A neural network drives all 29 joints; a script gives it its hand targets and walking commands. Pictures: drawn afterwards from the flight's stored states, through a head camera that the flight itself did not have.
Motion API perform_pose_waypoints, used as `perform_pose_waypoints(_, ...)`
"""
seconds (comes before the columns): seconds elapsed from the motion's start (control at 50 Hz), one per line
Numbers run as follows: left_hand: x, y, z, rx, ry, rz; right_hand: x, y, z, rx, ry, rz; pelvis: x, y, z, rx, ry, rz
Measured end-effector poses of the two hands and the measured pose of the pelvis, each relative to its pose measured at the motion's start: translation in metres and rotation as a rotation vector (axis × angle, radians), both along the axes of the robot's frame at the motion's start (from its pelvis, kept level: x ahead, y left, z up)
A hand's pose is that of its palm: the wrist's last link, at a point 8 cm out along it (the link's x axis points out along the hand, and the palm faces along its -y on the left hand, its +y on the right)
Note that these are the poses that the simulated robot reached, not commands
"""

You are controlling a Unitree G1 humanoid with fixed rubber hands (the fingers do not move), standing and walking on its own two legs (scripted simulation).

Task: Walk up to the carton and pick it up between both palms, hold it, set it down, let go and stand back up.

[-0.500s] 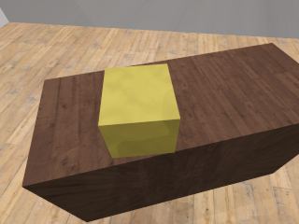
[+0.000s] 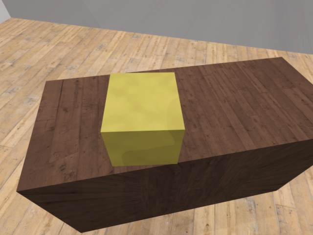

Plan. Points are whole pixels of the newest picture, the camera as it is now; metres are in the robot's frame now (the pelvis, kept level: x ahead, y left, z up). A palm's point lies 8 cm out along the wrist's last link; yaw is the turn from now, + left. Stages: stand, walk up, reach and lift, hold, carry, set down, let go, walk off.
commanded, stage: stand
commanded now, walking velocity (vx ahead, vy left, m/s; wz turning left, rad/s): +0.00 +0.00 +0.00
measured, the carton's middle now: (143, 118) +0.47 +0.05 -0.01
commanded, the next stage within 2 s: reach and lift in 0.04 s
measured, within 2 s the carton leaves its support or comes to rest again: neither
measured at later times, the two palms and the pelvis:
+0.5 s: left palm (91, 225) +0.17 +0.18 -0.09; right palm out of the picture +0.14 -0.18 -0.11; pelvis -0.02 +0.00 +0.00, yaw -3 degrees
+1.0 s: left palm (62, 233) +0.15 +0.24 -0.07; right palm out of the picture +0.14 -0.18 -0.08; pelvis -0.01 +0.01 +0.00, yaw -2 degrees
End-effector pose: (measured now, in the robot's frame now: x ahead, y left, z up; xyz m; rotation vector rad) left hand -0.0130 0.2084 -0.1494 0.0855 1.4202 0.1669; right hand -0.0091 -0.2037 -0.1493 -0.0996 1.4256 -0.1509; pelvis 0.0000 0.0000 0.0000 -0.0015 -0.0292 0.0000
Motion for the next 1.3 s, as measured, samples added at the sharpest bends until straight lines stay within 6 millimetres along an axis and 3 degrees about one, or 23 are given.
perform_pose_waypoints(0.08, -0.007, -0.001, 0.001, -0.003, 0.028, 0.007, -0.002, 0.002, -0.003, 0.012, 0.011, -0.005, 0.000, 0.001, -0.001, 0.002, 0.012, 0.001)
perform_pose_waypoints(0.12, 0.004, 0.001, -0.007, -0.018, 0.082, -0.009, 0.008, -0.005, -0.007, 0.020, 0.024, -0.019, -0.005, -0.001, -0.007, 0.018, 0.072, 0.004)
perform_pose_waypoints(0.18, 0.053, 0.018, -0.015, 0.018, 0.055, -0.027, 0.050, -0.019, -0.008, 0.012, -0.052, -0.001, -0.017, -0.004, -0.017, 0.037, 0.120, 0.005)
perform_pose_waypoints(0.26, 0.146, 0.030, -0.006, 0.031, -0.077, -0.007, 0.117, -0.026, -0.004, -0.020, -0.167, 0.031, -0.032, -0.005, -0.029, 0.031, 0.217, 0.017)
perform_pose_waypoints(0.32, 0.198, 0.022, 0.012, 0.006, -0.156, -0.044, 0.154, -0.012, -0.001, 0.010, -0.220, 0.005, -0.041, -0.003, -0.034, 0.011, 0.255, 0.013)
perform_pose_waypoints(0.36, 0.215, 0.008, 0.027, -0.019, -0.205, -0.099, 0.166, 0.004, 0.008, 0.050, -0.274, -0.027, -0.043, -0.002, -0.030, 0.000, 0.233, 0.000)
perform_pose_waypoints(0.4, 0.215, -0.008, 0.043, -0.040, -0.239, -0.150, 0.167, 0.019, 0.021, 0.085, -0.338, -0.067, -0.040, -0.001, -0.019, 0.000, 0.180, -0.017)
perform_pose_waypoints(0.48, 0.189, -0.028, 0.062, -0.045, -0.257, -0.183, 0.152, 0.029, 0.035, 0.079, -0.438, -0.080, -0.027, -0.002, -0.004, 0.006, 0.073, -0.042)
perform_pose_waypoints(0.58, 0.146, -0.021, 0.043, -0.011, -0.186, -0.102, 0.134, 0.015, 0.028, 0.038, -0.431, 0.054, -0.017, -0.008, -0.002, 0.015, 0.029, -0.042)
perform_pose_waypoints(0.64, 0.134, -0.007, 0.030, 0.019, -0.161, -0.042, 0.136, 0.003, 0.028, 0.005, -0.405, 0.077, -0.017, -0.013, -0.005, 0.018, 0.050, -0.034)
perform_pose_waypoints(0.72, 0.145, 0.008, 0.031, 0.040, -0.241, -0.021, 0.148, -0.006, 0.038, -0.018, -0.420, 0.058, -0.015, -0.019, -0.006, 0.019, 0.076, -0.025)
perform_pose_waypoints(0.86, 0.174, 0.019, 0.068, 0.026, -0.425, -0.100, 0.159, -0.003, 0.063, -0.003, -0.544, 0.020, -0.006, -0.010, 0.001, 0.002, 0.059, -0.020)
perform_pose_waypoints(0.94, 0.168, 0.028, 0.078, 0.027, -0.440, -0.101, 0.152, 0.009, 0.067, 0.015, -0.569, 0.011, -0.004, 0.000, 0.004, -0.004, 0.036, -0.031)
perform_pose_waypoints(1.08, 0.148, 0.033, 0.078, 0.019, -0.459, -0.062, 0.138, 0.025, 0.070, 0.048, -0.573, 0.012, -0.011, 0.014, 0.003, -0.004, 0.013, -0.042)
perform_pose_waypoints(1.3, 0.141, 0.024, 0.086, 0.024, -0.621, -0.055, 0.131, -0.001, 0.088, -0.006, -0.697, 0.067, -0.017, 0.022, 0.000, 0.000, 0.008, -0.054)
